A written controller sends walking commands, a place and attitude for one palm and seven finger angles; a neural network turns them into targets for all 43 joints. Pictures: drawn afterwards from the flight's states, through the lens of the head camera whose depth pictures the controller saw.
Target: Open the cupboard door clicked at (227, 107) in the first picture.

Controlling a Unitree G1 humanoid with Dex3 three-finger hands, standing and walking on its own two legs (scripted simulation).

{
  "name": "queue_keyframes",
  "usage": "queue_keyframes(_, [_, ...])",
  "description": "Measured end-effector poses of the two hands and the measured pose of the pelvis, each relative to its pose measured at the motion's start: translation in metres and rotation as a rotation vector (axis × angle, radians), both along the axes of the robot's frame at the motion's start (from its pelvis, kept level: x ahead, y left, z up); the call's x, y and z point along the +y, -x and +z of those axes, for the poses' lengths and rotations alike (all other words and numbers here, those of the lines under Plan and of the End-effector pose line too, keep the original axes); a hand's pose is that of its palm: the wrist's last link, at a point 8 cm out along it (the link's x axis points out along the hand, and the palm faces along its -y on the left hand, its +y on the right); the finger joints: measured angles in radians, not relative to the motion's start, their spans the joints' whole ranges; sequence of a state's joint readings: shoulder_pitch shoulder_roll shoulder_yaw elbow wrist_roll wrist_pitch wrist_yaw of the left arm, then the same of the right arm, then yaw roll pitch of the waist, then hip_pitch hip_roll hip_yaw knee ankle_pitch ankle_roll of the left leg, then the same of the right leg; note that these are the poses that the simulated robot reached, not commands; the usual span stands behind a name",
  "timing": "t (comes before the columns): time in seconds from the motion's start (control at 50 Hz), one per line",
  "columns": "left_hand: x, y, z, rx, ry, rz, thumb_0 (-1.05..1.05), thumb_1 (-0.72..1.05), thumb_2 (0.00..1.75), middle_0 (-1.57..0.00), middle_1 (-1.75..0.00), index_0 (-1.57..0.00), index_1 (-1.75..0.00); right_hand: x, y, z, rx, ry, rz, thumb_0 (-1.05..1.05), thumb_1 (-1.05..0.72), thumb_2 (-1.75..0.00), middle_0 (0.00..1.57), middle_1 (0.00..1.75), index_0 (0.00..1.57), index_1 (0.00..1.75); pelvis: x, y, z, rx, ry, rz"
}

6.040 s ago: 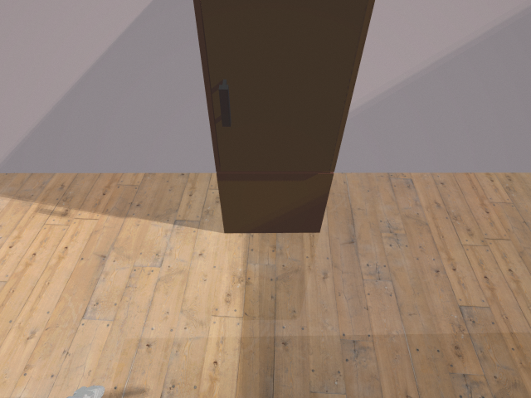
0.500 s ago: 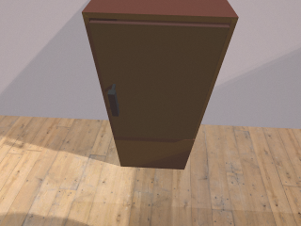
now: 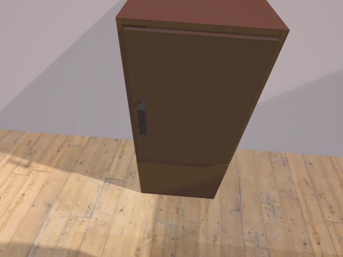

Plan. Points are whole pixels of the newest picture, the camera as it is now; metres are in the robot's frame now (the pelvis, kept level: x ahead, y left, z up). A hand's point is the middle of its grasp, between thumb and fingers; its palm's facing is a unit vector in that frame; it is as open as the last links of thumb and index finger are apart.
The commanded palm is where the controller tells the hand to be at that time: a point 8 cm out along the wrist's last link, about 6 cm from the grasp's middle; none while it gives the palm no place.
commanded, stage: come to a stop and stand still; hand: left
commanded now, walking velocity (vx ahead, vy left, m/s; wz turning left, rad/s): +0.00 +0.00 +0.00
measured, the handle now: (143, 116) +0.57 +0.13 -0.04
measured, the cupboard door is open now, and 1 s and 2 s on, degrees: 0 0 0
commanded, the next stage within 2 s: look again from close up in 0.24 s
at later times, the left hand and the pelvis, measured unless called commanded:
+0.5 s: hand out of the picture +0.02 +0.19 -0.17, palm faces +0.01 -0.98 -0.20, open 7.4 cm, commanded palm none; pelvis +0.01 +0.00 +0.00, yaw +0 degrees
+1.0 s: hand out of the picture +0.09 +0.19 -0.12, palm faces +0.20 -0.96 -0.20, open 7.3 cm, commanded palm +0.11 +0.23 -0.07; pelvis +0.01 +0.00 +0.00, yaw +0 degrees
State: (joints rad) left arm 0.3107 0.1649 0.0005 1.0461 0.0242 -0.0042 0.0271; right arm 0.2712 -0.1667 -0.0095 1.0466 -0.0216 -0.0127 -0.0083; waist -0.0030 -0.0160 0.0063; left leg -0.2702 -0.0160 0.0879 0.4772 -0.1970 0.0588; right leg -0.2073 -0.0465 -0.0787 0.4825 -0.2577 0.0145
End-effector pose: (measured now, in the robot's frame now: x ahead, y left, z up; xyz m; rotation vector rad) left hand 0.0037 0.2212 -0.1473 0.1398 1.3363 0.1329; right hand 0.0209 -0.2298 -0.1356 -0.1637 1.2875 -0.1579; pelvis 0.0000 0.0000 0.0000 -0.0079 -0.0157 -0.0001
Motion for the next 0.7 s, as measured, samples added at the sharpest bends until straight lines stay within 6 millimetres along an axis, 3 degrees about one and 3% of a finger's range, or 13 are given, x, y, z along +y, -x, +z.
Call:
queue_keyframes(0.3, [0.017, -0.003, 0.005, 0.019, -0.027, 0.001, 0.0, 0.91, 0.9, -0.2, -0.3, -0.2, -0.3, -0.003, -0.019, 0.004, -0.01, 0.012, 0.022, 0.0, -0.91, -0.89, 0.2, 0.3, 0.2, 0.29, 0.004, -0.007, 0.003, -0.002, -0.002, 0.0])
queue_keyframes(0.7, [0.005, -0.007, 0.003, 0.039, -0.001, -0.006, 0.0, 0.91, 0.9, -0.2, -0.3, -0.2, -0.3, 0.002, -0.002, 0.002, 0.06, -0.001, -0.001, 0.0, -0.91, -0.89, 0.2, 0.3, 0.2, 0.29, 0.002, -0.013, 0.005, -0.002, -0.004, -0.003])
